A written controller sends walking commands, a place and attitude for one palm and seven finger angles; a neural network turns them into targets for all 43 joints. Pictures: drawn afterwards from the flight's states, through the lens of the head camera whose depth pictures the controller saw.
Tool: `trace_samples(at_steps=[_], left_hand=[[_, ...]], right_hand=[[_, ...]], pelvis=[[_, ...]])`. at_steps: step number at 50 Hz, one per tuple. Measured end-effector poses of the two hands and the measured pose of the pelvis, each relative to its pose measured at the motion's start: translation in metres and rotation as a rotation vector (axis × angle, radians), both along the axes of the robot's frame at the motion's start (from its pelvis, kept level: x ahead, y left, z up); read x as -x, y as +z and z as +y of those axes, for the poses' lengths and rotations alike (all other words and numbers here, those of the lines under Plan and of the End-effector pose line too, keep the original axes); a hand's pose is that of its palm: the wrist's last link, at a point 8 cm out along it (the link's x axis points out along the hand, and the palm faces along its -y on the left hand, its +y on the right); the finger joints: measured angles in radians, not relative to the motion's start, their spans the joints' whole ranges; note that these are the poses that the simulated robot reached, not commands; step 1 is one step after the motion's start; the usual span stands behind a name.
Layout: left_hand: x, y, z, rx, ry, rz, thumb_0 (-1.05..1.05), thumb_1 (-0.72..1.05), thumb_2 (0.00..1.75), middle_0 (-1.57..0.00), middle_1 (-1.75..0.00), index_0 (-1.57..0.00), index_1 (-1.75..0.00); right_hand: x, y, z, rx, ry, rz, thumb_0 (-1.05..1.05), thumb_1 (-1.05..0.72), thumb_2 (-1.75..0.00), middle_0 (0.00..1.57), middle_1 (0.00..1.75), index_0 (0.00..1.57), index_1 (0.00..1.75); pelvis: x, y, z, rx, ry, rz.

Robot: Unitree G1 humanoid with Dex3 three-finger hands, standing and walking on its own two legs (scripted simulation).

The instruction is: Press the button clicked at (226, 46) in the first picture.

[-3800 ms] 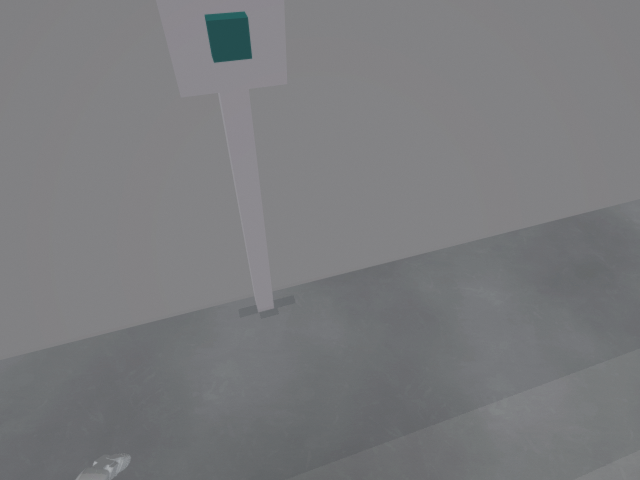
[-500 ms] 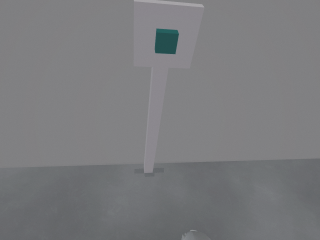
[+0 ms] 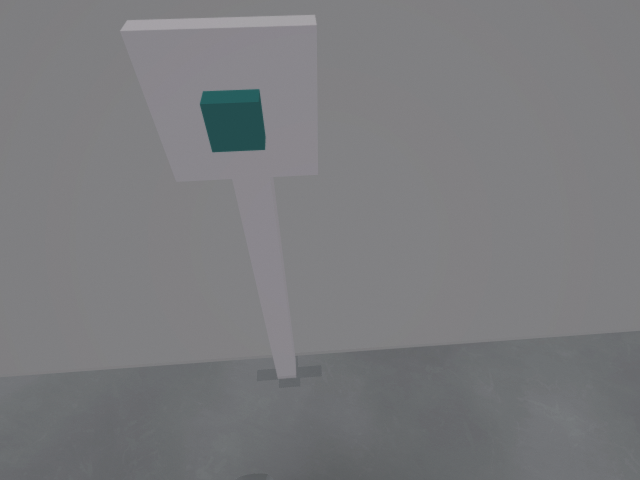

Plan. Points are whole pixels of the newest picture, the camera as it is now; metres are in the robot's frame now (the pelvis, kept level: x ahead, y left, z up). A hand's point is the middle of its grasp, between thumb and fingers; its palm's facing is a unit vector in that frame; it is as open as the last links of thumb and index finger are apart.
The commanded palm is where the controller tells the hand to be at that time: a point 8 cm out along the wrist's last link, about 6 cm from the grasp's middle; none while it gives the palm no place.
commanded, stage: come to a stop and stand still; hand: left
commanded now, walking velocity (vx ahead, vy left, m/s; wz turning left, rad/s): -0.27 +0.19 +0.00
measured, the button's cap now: (235, 120) +0.49 +0.13 +0.20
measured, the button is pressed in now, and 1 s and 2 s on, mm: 0 0 0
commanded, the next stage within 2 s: look again from close up in 1.16 s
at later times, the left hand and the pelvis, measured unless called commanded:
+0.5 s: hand out of the picture -0.01 +0.26 -0.17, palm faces +0.09 -0.97 -0.23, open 7.4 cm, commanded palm none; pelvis -0.01 +0.06 +0.00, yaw +1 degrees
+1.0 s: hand out of the picture -0.04 +0.22 -0.17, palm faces +0.00 -0.98 -0.20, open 7.3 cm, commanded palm none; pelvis -0.06 +0.04 +0.01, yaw -1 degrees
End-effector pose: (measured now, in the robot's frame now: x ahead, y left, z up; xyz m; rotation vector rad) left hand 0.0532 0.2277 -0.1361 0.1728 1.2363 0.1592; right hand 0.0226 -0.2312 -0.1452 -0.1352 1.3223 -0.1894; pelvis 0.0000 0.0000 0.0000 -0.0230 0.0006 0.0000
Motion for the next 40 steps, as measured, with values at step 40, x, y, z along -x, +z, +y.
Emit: trace_samples(at_steps=[40], left_hand=[[0.06,0.007,0.051,-0.016,-0.01,0.053,0.01,0.92,0.89,-0.2,-0.3,-0.2,-0.3]], right_hand=[[0.062,0.0,0.058,-0.039,-0.011,0.032,0.01,-0.92,-0.9,0.2,0.3,0.2,0.3]], pelvis=[[0.042,0.007,0.05,-0.04,-0.016,-0.033]])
